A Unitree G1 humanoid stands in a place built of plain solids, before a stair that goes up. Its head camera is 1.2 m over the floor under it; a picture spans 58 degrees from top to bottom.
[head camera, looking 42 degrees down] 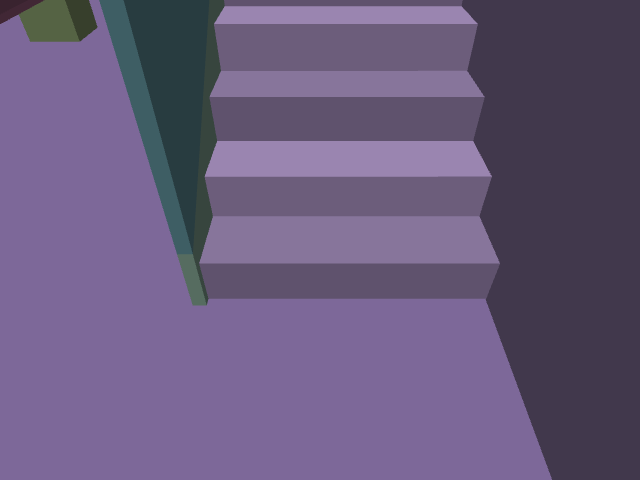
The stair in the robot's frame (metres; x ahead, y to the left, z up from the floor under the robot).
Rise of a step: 0.18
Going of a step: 0.25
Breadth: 1.00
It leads straight ahead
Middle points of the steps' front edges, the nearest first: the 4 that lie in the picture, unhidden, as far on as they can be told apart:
1.02 -0.10 0.18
1.27 -0.10 0.36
1.52 -0.10 0.53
1.77 -0.10 0.71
